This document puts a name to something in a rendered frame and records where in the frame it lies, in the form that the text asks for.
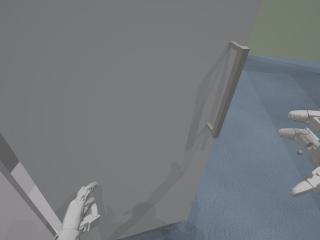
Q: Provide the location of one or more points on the handle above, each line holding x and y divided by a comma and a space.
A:
238, 65

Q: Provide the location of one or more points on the robot left forearm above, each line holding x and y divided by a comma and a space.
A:
67, 234

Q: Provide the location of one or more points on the fridge door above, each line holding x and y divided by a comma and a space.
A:
117, 92

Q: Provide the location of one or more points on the left robot hand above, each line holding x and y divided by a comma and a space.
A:
75, 215

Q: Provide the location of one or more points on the right robot hand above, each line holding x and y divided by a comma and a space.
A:
308, 140

